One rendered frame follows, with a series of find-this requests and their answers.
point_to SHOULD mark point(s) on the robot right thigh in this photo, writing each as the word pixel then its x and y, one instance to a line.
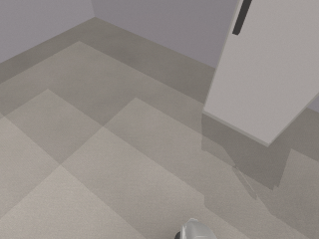
pixel 196 230

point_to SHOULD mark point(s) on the fridge door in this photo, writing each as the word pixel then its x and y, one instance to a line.
pixel 270 71

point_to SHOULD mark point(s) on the robot right shin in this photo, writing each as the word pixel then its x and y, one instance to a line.
pixel 192 219

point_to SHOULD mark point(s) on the handle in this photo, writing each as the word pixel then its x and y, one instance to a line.
pixel 241 16

